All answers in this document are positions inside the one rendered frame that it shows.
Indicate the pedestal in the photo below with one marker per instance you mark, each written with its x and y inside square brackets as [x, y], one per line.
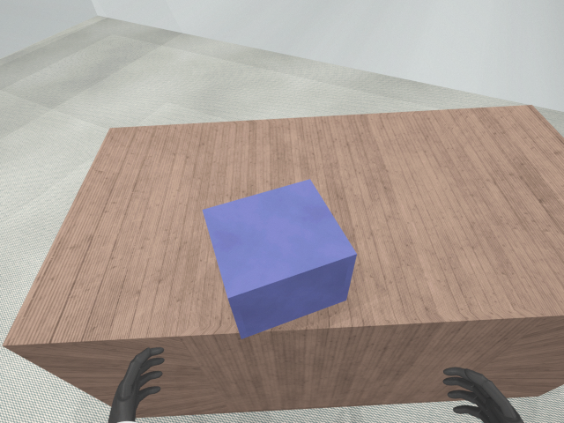
[456, 216]

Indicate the carton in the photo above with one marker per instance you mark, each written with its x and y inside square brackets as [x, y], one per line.
[281, 255]

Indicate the right robot hand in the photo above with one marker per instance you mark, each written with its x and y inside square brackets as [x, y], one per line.
[493, 407]

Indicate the left robot hand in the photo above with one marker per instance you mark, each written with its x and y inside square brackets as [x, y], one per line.
[128, 394]

